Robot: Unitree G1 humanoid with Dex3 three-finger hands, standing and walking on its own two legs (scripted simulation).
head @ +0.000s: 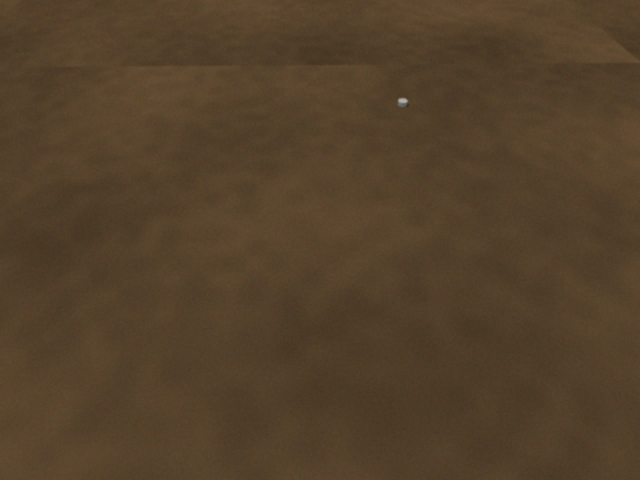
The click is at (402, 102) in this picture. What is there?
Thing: low tin
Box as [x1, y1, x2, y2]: [398, 98, 407, 106]
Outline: 398,99 398,105 406,105 406,99
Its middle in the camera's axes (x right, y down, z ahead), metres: +0.50 -0.86 +2.38
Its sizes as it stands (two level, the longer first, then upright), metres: 0.058 0.058 0.026
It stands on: the floor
